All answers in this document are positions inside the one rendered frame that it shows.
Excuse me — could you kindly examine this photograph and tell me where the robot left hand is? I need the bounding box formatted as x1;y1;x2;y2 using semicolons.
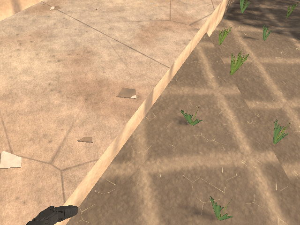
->
26;205;79;225

